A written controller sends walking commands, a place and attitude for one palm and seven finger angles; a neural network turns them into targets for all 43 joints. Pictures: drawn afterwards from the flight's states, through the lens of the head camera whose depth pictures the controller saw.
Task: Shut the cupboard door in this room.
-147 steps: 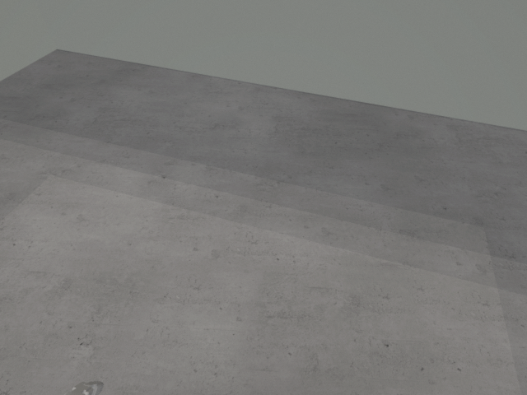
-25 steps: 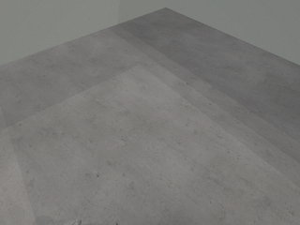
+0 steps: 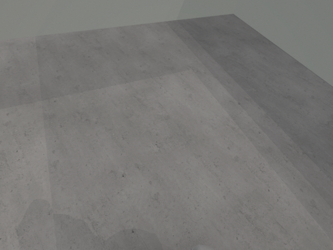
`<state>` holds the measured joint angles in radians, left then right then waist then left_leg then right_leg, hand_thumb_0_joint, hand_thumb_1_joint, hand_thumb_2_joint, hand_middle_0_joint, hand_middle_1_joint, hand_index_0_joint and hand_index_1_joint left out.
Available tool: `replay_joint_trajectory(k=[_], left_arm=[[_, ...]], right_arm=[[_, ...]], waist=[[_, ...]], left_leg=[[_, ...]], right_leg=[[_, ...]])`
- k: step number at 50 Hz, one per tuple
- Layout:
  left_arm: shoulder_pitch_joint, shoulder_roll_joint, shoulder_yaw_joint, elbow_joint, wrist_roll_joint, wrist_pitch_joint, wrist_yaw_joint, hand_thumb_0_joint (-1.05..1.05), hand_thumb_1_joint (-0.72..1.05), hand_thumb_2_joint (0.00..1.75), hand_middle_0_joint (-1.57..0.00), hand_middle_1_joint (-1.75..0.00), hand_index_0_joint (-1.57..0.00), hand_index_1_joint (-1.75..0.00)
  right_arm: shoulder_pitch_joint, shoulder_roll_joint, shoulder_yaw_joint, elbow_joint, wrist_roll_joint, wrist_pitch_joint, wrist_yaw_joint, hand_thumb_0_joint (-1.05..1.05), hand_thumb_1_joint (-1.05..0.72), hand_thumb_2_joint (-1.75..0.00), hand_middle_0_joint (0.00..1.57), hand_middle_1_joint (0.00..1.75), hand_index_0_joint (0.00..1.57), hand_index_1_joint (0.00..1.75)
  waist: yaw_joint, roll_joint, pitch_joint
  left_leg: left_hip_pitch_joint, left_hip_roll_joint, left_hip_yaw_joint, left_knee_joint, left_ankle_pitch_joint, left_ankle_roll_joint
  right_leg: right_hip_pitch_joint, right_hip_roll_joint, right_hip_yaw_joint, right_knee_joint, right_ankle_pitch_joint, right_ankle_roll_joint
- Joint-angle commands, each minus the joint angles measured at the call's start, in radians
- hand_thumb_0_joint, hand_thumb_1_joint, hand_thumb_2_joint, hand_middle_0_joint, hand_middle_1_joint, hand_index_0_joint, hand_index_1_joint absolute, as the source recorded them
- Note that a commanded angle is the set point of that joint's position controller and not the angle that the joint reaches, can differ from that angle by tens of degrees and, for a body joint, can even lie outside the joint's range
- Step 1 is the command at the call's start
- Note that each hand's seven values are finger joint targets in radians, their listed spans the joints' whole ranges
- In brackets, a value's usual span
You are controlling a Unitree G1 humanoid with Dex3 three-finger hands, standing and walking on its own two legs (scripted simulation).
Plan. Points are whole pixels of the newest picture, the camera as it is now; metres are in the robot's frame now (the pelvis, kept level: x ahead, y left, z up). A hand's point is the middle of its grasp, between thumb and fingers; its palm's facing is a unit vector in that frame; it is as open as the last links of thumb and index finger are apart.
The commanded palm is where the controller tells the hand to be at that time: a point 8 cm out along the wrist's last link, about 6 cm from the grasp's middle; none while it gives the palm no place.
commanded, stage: turn or walk to find it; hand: left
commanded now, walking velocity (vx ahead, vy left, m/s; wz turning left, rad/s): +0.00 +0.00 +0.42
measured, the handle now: out of the picture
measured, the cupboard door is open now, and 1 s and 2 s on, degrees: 80 80 80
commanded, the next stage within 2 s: none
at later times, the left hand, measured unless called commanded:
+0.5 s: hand out of the picture +0.01 +0.16 -0.15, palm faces +0.23 -0.94 -0.26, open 7.4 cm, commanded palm none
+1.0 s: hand out of the picture -0.06 +0.22 -0.16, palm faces +0.44 -0.86 -0.26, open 7.4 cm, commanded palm none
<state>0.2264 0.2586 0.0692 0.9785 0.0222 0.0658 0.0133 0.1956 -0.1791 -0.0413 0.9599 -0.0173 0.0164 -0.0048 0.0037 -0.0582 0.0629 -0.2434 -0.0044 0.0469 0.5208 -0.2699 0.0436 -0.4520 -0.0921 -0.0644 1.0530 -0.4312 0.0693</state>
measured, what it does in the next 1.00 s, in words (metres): steps on the spot, turning left: right foot, then left foot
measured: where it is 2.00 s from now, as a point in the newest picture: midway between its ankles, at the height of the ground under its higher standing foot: outside the picture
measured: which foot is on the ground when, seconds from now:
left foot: down 0.00-0.28, up 0.30-0.66, down 0.68-1.00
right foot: up 0.00-0.26, down 0.28-0.68, up 0.70-1.00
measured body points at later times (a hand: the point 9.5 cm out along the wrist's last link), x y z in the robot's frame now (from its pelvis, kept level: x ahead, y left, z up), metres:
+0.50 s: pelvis -0.02 -0.04 +0.00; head +0.00 -0.05 +0.45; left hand -0.01 +0.21 -0.13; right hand +0.08 -0.29 -0.15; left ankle -0.07 +0.10 -0.66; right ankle -0.01 -0.14 -0.74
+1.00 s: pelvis -0.05 -0.01 +0.00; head -0.02 +0.01 +0.45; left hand -0.08 +0.26 -0.14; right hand +0.13 -0.20 -0.14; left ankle -0.07 +0.09 -0.74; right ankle +0.00 -0.14 -0.70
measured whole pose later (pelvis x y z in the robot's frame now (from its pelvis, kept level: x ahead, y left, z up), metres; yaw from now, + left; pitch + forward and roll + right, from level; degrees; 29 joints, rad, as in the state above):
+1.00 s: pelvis -0.05 -0.01 +0.00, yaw +25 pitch +0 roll +0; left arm 0.18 0.24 0.06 0.94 0.02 0.05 0.01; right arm 0.18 -0.19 -0.05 0.95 -0.02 0.03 0.00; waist -0.01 -0.01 0.06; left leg -0.25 -0.03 -0.02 0.47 -0.22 0.03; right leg -0.39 -0.06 -0.03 0.86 -0.44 0.07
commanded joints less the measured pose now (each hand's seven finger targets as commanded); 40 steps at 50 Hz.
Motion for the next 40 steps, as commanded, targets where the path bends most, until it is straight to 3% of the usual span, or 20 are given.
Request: replay_joint_trajectory(k=[1, 7, 10, 12, 13, 14, 15, 16, 18, 19, 24, 28, 30, 32, 33, 34, 35, 37, 38, 40], left_arm=[[-0.024, 0.046, 0.011, -0.091, -0.007, -0.025, 0.001, 0.0, 0.9, 0.9, -0.2, -0.3, -0.2, -0.3], [-0.049, 0.025, 0.007, -0.121, -0.01, -0.032, 0.007, 0.0, 0.9, 0.9, -0.2, -0.3, -0.2, -0.3], [0.008, 0.028, 0.006, -0.115, -0.016, -0.04, 0.012, 0.0, 0.9, 0.9, -0.2, -0.3, -0.2, -0.3], [0.081, 0.049, 0.01, -0.101, -0.012, -0.055, 0.017, 0.0, 0.9, 0.9, -0.2, -0.3, -0.2, -0.3], [0.094, 0.116, 0.021, -0.103, 0.0, -0.067, 0.024, 0.0, 0.9, 0.9, -0.2, -0.3, -0.2, -0.3], [0.088, 0.194, 0.035, -0.115, 0.01, -0.07, 0.027, 0.0, 0.9, 0.9, -0.2, -0.3, -0.2, -0.3], [0.069, 0.184, 0.035, -0.13, -0.001, -0.069, 0.028, 0.0, 0.9, 0.9, -0.2, -0.3, -0.2, -0.3], [0.019, 0.158, 0.03, -0.139, 0.0, -0.067, 0.027, 0.0, 0.9, 0.9, -0.2, -0.3, -0.2, -0.3], [-0.071, 0.103, 0.014, -0.154, 0.0, -0.07, 0.026, 0.0, 0.9, 0.9, -0.2, -0.3, -0.2, -0.3], [-0.074, 0.094, 0.009, -0.158, 0.002, -0.074, 0.025, 0.0, 0.9, 0.9, -0.2, -0.3, -0.2, -0.3], [0.047, 0.118, 0.015, -0.107, 0.006, -0.075, 0.023, 0.0, 0.9, 0.9, -0.2, -0.3, -0.2, -0.3], [0.074, 0.15, 0.028, -0.083, 0.012, -0.07, 0.022, 0.0, 0.9, 0.9, -0.2, -0.3, -0.2, -0.3], [0.069, 0.164, 0.033, -0.075, 0.011, -0.065, 0.022, 0.0, 0.9, 0.9, -0.2, -0.3, -0.2, -0.3], [0.052, 0.154, 0.033, -0.072, -0.002, -0.057, 0.018, 0.0, 0.9, 0.9, -0.2, -0.3, -0.2, -0.3], [0.06, 0.117, 0.029, -0.086, -0.009, -0.05, 0.014, 0.0, 0.9, 0.9, -0.2, -0.3, -0.2, -0.3], [0.05, 0.049, 0.011, -0.124, -0.011, -0.045, 0.007, 0.0, 0.9, 0.9, -0.2, -0.3, -0.2, -0.3], [-0.029, 0.061, 0.004, -0.137, 0.0, -0.031, 0.017, 0.0, 0.9, 0.9, -0.2, -0.3, -0.2, -0.3], [-0.071, 0.063, 0.014, -0.122, -0.006, -0.03, 0.009, 0.0, 0.9, 0.9, -0.2, -0.3, -0.2, -0.3], [-0.038, 0.06, 0.015, -0.105, -0.005, -0.032, 0.003, 0.0, 0.9, 0.9, -0.2, -0.3, -0.2, -0.3], [-0.011, 0.054, 0.013, -0.087, -0.005, -0.032, -0.001, 0.0, 0.9, 0.9, -0.2, -0.3, -0.2, -0.3]], right_arm=[[0.035, -0.207, -0.047, -0.047, -0.002, -0.012, -0.018, 0.0, -0.9, -0.9, 0.2, 0.3, 0.2, 0.3], [0.042, -0.219, -0.06, -0.052, -0.01, 0.002, -0.012, 0.0, -0.9, -0.9, 0.2, 0.3, 0.2, 0.3], [0.014, -0.223, -0.065, -0.066, -0.01, 0.007, -0.006, 0.0, -0.9, -0.9, 0.2, 0.3, 0.2, 0.3], [-0.008, -0.204, -0.065, -0.078, 0.0, 0.009, -0.001, 0.0, -0.9, -0.9, 0.2, 0.3, 0.2, 0.3], [0.008, -0.152, -0.061, -0.086, 0.011, 0.008, 0.006, 0.0, -0.9, -0.9, 0.2, 0.3, 0.2, 0.3], [-0.001, -0.1, -0.05, -0.12, 0.007, 0.009, 0.01, 0.0, -0.9, -0.9, 0.2, 0.3, 0.2, 0.3], [-0.019, -0.153, -0.066, -0.113, -0.007, 0.024, 0.007, 0.0, -0.9, -0.9, 0.2, 0.3, 0.2, 0.3], [-0.03, -0.153, -0.072, -0.096, -0.006, 0.035, 0.012, 0.0, -0.9, -0.9, 0.2, 0.3, 0.2, 0.3], [0.019, -0.143, -0.07, -0.058, -0.007, 0.04, 0.024, 0.0, -0.9, -0.9, 0.2, 0.3, 0.2, 0.3], [0.035, -0.128, -0.066, -0.048, -0.007, 0.041, 0.027, 0.0, -0.9, -0.9, 0.2, 0.3, 0.2, 0.3], [-0.046, -0.112, -0.05, -0.059, -0.001, 0.04, 0.024, 0.0, -0.9, -0.9, 0.2, 0.3, 0.2, 0.3], [-0.08, -0.099, -0.037, -0.068, 0.008, 0.027, 0.023, 0.0, -0.9, -0.9, 0.2, 0.3, 0.2, 0.3], [-0.048, -0.102, -0.032, -0.061, 0.01, 0.018, 0.018, 0.0, -0.9, -0.9, 0.2, 0.3, 0.2, 0.3], [0.016, -0.128, -0.036, -0.043, 0.005, 0.008, 0.017, 0.0, -0.9, -0.9, 0.2, 0.3, 0.2, 0.3], [0.049, -0.197, -0.051, -0.043, 0.001, -0.003, 0.017, 0.0, -0.9, -0.9, 0.2, 0.3, 0.2, 0.3], [0.092, -0.291, -0.07, -0.046, -0.003, -0.004, 0.012, 0.0, -0.9, -0.9, 0.2, 0.3, 0.2, 0.3], [0.137, -0.291, -0.074, -0.019, -0.003, -0.001, 0.001, 0.0, -0.9, -0.9, 0.2, 0.3, 0.2, 0.3], [0.057, -0.243, -0.059, -0.034, -0.006, -0.002, -0.014, 0.0, -0.9, -0.9, 0.2, 0.3, 0.2, 0.3], [0.005, -0.218, -0.049, -0.047, -0.005, -0.006, -0.015, 0.0, -0.9, -0.9, 0.2, 0.3, 0.2, 0.3], [-0.013, -0.209, -0.045, -0.059, -0.003, -0.012, -0.015, 0.0, -0.9, -0.9, 0.2, 0.3, 0.2, 0.3]], waist=[[-0.025, 0.188, -0.068], [-0.04, 0.197, -0.073], [-0.013, 0.207, -0.089], [0.025, 0.14, -0.114], [0.029, -0.025, -0.126], [0.035, -0.257, -0.076], [0.042, -0.232, -0.073], [0.017, -0.17, -0.028], [-0.036, -0.059, 0.005], [-0.039, -0.067, 0.005], [0.024, -0.093, -0.019], [0.046, -0.131, -0.066], [0.031, -0.141, -0.093], [-0.008, -0.078, -0.124], [-0.026, 0.105, -0.154], [-0.043, 0.374, -0.137], [-0.087, 0.321, -0.145], [-0.054, 0.28, -0.068], [-0.023, 0.243, -0.068], [-0.015, 0.206, -0.07]], left_leg=[[0.106, 0.237, -0.26, -0.21, 0.382, 0.123], [0.086, 0.232, -0.344, -0.196, 0.331, 0.136], [0.027, 0.209, -0.361, -0.158, 0.344, 0.119], [-0.068, 0.146, -0.321, -0.062, 0.257, 0.057], [-0.211, 0.058, -0.232, 0.079, 0.086, -0.004], [-0.352, -0.072, -0.085, 0.296, -0.251, -0.065], [-0.325, -0.025, -0.136, 0.468, -0.287, -0.062], [-0.312, -0.015, -0.14, 0.589, -0.236, -0.063], [-0.308, 0.019, -0.111, 0.677, -0.121, -0.077], [-0.301, 0.022, -0.09, 0.68, -0.092, -0.087], [-0.273, 0.033, -0.031, 0.492, -0.152, -0.112], [-0.195, 0.032, 0.016, 0.283, -0.198, -0.103], [-0.119, 0.022, 0.045, 0.146, -0.148, -0.093], [0.054, 0.026, 0.049, -0.083, 0.063, -0.075], [0.205, 0.151, -0.109, -0.157, 0.253, -0.03], [0.275, 0.387, -0.387, -0.17, 0.608, 0.099], [0.189, 0.406, -0.388, -0.186, 0.534, 0.159], [0.108, 0.319, -0.324, -0.189, 0.442, 0.142], [0.097, 0.287, -0.276, -0.187, 0.425, 0.123], [0.09, 0.246, -0.234, -0.189, 0.447, 0.113]], right_leg=[[-0.046, -0.004, 0.033, -0.039, 0.017, 0.014], [0.037, 0.033, 0.031, -0.238, -0.023, 0.001], [0.158, 0.06, 0.02, -0.401, 0.032, -0.009], [0.332, 0.04, 0.022, -0.653, 0.212, -0.014], [0.449, -0.118, 0.183, -0.758, 0.209, -0.06], [0.428, -0.348, 0.403, -0.804, 0.284, -0.171], [0.303, -0.374, 0.383, -0.819, 0.253, -0.22], [0.221, -0.322, 0.349, -0.83, 0.198, -0.217], [0.195, -0.234, 0.185, -0.79, 0.243, -0.189], [0.205, -0.211, 0.126, -0.775, 0.289, -0.18], [0.323, -0.233, 0.072, -0.726, 0.494, -0.201], [0.383, -0.257, 0.041, -0.652, 0.649, -0.212], [0.382, -0.257, 0.018, -0.594, 0.695, -0.19], [0.305, -0.22, -0.049, -0.481, 0.608, -0.116], [0.146, -0.151, -0.096, -0.325, 0.388, -0.058], [-0.091, -0.037, -0.114, -0.138, -0.165, 0.009], [-0.067, -0.027, -0.015, -0.005, -0.224, -0.002], [-0.104, -0.034, 0.044, 0.071, -0.095, -0.008], [-0.092, -0.034, 0.042, 0.071, -0.038, -0.004], [-0.055, -0.021, 0.033, 0.031, 0.0, 0.005]])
